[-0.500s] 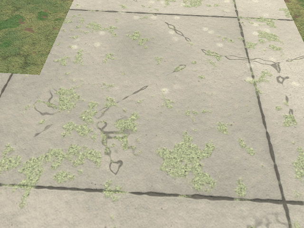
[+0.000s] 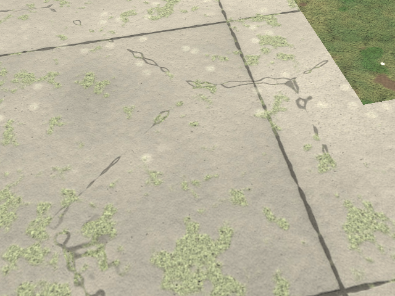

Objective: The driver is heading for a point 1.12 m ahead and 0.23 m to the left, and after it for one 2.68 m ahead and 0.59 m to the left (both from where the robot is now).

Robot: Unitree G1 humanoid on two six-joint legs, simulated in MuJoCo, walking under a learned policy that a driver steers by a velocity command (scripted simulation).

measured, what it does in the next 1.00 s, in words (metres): walks ahead, turning left: left foot, then right foot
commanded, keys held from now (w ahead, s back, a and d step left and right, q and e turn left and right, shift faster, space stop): w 0.20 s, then w+q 0.80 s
